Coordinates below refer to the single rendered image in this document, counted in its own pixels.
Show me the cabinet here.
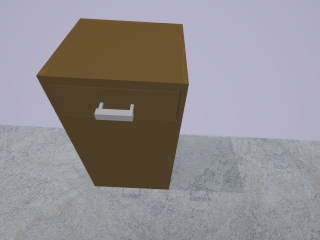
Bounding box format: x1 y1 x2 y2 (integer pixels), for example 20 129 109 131
36 18 189 190

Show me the handle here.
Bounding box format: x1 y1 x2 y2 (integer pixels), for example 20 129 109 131
94 102 134 122

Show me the drawer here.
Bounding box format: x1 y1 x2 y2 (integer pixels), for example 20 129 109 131
49 84 180 120

